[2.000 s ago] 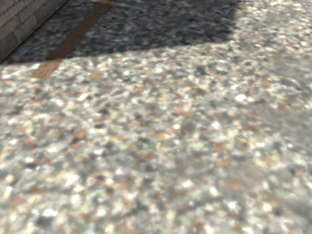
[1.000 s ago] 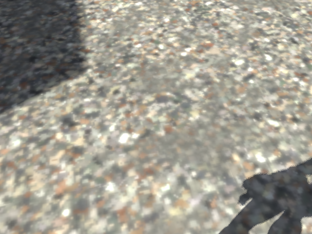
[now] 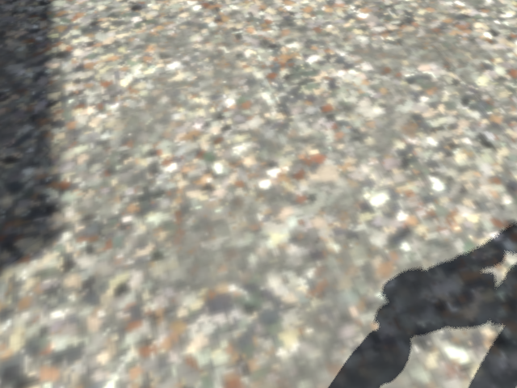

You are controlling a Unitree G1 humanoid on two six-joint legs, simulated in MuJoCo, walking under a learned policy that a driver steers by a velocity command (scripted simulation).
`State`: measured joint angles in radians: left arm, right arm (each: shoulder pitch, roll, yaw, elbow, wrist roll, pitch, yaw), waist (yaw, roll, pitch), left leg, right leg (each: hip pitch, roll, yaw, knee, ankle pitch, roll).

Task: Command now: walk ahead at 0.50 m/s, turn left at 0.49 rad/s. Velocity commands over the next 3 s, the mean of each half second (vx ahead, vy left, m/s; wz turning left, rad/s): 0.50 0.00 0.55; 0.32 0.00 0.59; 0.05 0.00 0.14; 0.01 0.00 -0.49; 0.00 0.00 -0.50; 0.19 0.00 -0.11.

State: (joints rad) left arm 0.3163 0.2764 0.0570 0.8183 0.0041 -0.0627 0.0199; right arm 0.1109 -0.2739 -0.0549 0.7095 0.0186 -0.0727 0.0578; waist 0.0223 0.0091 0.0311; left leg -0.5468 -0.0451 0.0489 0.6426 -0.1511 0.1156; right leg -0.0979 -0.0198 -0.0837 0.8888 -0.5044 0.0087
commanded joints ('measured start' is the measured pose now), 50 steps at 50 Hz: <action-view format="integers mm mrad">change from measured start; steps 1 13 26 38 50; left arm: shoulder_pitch -60 -284 -19 -102 -106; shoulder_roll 134 50 115 166 162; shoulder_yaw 9 -10 38 48 22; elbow -152 -223 -184 -86 -132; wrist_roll -42 8 3 -4 -10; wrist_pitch -90 -48 -53 -27 6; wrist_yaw -30 -14 -21 1 -8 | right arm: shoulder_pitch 323 205 184 9 105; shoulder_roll -193 -164 -161 -43 -187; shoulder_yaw -64 -50 -32 -14 -65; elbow -6 -44 -98 -155 -192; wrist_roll -5 8 5 -7 -5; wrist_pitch -6 13 28 43 51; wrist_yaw -22 -68 -70 -27 -35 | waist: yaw -156 -75 56 15 -55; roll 121 72 -81 -96 28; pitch -329 -60 -120 -22 -262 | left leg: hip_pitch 915 261 -247 -61 572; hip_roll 348 105 70 113 304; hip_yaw -750 -294 -202 -50 -499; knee -319 -372 664 137 -257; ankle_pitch -88 206 -252 152 348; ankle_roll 271 115 -102 -135 202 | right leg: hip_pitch -737 -436 196 -24 -615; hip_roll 26 0 -322 -194 -25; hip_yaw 221 123 588 -12 174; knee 562 -234 -591 -643 432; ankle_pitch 12 549 140 861 -1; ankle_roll -22 60 -206 -160 35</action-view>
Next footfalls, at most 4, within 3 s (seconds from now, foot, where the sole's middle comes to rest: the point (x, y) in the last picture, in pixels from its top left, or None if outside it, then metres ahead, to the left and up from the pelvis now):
0.44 right None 0.44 -0.09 -0.75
0.92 left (181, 340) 0.55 0.24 -0.75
1.32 right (261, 295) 0.68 0.04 -0.75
1.88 right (277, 303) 0.66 0.00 -0.75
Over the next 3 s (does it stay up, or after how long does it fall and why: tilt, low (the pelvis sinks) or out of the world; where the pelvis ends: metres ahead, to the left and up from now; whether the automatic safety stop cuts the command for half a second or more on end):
stays up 0.64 0.09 0.03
